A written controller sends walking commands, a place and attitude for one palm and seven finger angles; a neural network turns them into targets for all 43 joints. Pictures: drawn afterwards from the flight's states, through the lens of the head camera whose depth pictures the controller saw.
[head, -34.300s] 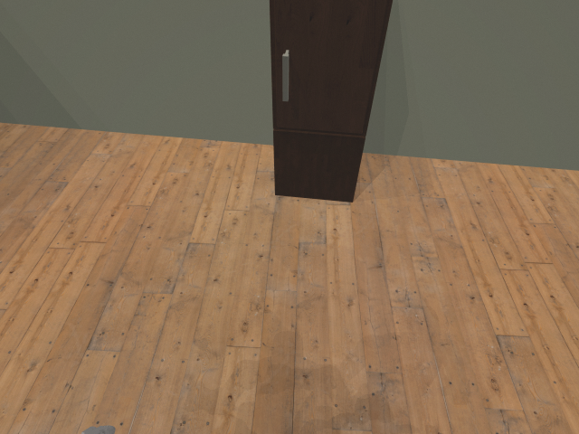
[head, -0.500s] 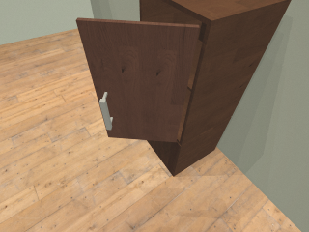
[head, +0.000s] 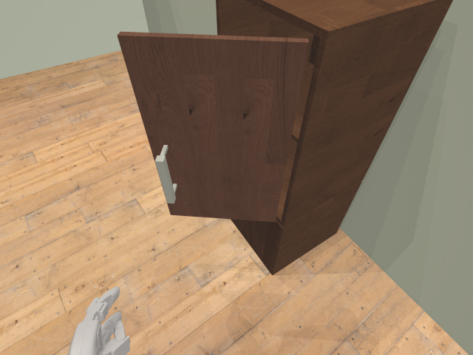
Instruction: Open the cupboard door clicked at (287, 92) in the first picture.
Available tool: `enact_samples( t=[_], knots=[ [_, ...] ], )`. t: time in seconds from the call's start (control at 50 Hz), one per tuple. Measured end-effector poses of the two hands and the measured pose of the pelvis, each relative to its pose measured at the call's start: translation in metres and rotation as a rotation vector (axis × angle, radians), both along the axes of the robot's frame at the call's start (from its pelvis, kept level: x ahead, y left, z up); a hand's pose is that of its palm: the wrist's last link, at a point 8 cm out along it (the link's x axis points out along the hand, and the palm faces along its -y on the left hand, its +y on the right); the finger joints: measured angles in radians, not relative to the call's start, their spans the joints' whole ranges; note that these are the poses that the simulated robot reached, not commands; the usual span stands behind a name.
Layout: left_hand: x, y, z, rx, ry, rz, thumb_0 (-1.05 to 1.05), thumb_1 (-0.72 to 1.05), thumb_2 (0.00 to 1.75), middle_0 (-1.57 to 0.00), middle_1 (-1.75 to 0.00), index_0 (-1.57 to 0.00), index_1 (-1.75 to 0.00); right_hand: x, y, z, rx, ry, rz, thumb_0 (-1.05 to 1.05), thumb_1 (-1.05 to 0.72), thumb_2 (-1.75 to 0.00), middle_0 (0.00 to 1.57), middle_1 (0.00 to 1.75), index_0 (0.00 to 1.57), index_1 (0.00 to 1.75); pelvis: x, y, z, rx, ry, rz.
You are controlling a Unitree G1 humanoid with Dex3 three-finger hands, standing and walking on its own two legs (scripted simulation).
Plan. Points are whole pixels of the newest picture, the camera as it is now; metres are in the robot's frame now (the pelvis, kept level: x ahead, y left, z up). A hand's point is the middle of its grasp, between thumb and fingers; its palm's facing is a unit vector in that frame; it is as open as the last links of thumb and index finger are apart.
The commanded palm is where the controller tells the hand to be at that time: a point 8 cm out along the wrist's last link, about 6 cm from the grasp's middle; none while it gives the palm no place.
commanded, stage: raise the hand with hooked fingers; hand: left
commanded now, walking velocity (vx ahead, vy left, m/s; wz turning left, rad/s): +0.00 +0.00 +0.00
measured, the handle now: (168, 175) +0.57 +0.21 -0.10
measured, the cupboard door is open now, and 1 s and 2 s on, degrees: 53 53 53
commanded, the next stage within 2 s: move the hooked fingers beside the handle in 1.94 s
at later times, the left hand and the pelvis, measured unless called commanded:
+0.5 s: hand (131, 337) +0.17 +0.19 -0.07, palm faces -0.07 -1.00 -0.06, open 10.0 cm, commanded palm +0.16 +0.25 -0.06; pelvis -0.05 -0.02 -0.11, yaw +0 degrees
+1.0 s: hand (107, 317) +0.21 +0.24 -0.07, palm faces -0.05 -1.00 -0.04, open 12.9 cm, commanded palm +0.19 +0.30 -0.06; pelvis -0.05 +0.01 -0.10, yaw -1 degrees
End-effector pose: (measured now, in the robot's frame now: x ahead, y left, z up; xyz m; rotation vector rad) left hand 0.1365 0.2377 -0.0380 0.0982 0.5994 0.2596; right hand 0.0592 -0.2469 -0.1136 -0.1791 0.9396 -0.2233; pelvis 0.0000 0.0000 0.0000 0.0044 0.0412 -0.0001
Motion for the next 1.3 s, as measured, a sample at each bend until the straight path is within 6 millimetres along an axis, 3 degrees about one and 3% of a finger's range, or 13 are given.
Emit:
enact_samples(
  t=[0.06,0.12,0.2,0.26,0.3,0.4,0.52,0.64,0.74,0.9,1.12,1.3],
  knots=[
    [0.041,-0.010,0.026,-0.042,-0.315,-0.089,0.02,0.85,0.86,-0.20,-0.35,-0.20,-0.36,0.039,-0.014,0.010,-0.037,-0.170,0.055,0.02,-0.92,-0.90,0.20,0.30,0.20,0.30,-0.010,-0.003,-0.014,0.004,0.071,-0.005],
    [0.050,-0.026,0.026,-0.098,-0.545,-0.227,0.01,0.79,0.84,-0.21,-0.39,-0.21,-0.39,0.076,-0.026,0.020,-0.076,-0.319,0.108,0.02,-0.92,-0.90,0.20,0.30,0.20,0.30,-0.019,-0.008,-0.036,0.010,0.137,-0.021],
    [0.031,-0.032,-0.009,-0.121,-0.590,-0.353,0.00,0.69,0.80,-0.22,-0.44,-0.22,-0.45,0.116,-0.033,0.022,-0.117,-0.455,0.178,0.02,-0.91,-0.90,0.20,0.30,0.20,0.30,-0.029,-0.015,-0.070,0.017,0.197,-0.024],
    [0.010,-0.020,-0.039,-0.140,-0.509,-0.295,0.01,0.62,0.77,-0.23,-0.48,-0.23,-0.49,0.137,-0.029,0.014,-0.124,-0.494,0.219,0.01,-0.91,-0.90,0.20,0.30,0.19,0.30,-0.033,-0.019,-0.088,0.009,0.223,-0.014],
    [-0.002,-0.010,-0.047,-0.118,-0.479,-0.242,0.01,0.57,0.75,-0.23,-0.51,-0.23,-0.52,0.143,-0.022,0.005,-0.115,-0.493,0.238,0.01,-0.91,-0.90,0.20,0.30,0.19,0.30,-0.035,-0.021,-0.097,-0.005,0.234,-0.007],
    [-0.005,0.006,-0.031,-0.039,-0.546,-0.244,0.01,0.45,0.70,-0.24,-0.59,-0.23,-0.59,0.134,0.002,-0.031,-0.058,-0.406,0.275,0.01,-0.91,-0.90,0.20,0.30,0.20,0.30,-0.041,-0.024,-0.107,-0.042,0.253,0.015],
    [0.026,0.008,-0.029,-0.080,-0.527,-0.347,0.01,0.31,0.64,-0.24,-0.68,-0.24,-0.68,0.087,0.018,-0.069,0.025,-0.255,0.219,0.02,-0.91,-0.90,0.20,0.30,0.20,0.30,-0.048,-0.021,-0.108,-0.053,0.272,0.014],
    [0.041,0.021,-0.028,-0.093,-0.475,-0.327,0.01,0.17,0.58,-0.26,-0.77,-0.26,-0.77,0.042,0.010,-0.074,0.020,-0.164,0.127,0.02,-0.90,-0.90,0.20,0.30,0.20,0.30,-0.049,-0.014,-0.102,-0.041,0.279,-0.003],
    [0.042,0.032,-0.025,-0.071,-0.505,-0.311,0.00,0.05,0.53,-0.26,-0.84,-0.26,-0.85,0.025,-0.006,-0.068,-0.038,-0.138,0.099,0.02,-0.91,-0.90,0.20,0.30,0.20,0.30,-0.049,-0.006,-0.099,-0.038,0.284,-0.007],
    [0.047,0.048,-0.034,-0.082,-0.511,-0.326,0.00,-0.13,0.45,-0.28,-0.96,-0.28,-0.97,0.038,-0.014,-0.051,-0.119,-0.172,0.121,0.02,-0.91,-0.90,0.20,0.30,0.20,0.30,-0.049,0.004,-0.101,-0.047,0.288,-0.007],
    [0.058,0.074,-0.030,-0.072,-0.526,-0.321,-0.01,-0.38,0.35,-0.30,-1.12,-0.29,-1.13,0.073,0.018,-0.042,-0.091,-0.241,0.207,0.02,-0.91,-0.90,0.20,0.30,0.20,0.30,-0.046,0.013,-0.100,-0.067,0.296,0.000],
    [0.069,0.095,-0.030,-0.065,-0.520,-0.317,-0.01,-0.48,0.31,-0.30,-1.18,-0.30,-1.19,0.072,0.030,-0.052,-0.067,-0.207,0.230,0.01,-0.90,-0.90,0.20,0.30,0.20,0.30,-0.045,0.017,-0.103,-0.074,0.309,0.001]
  ],
)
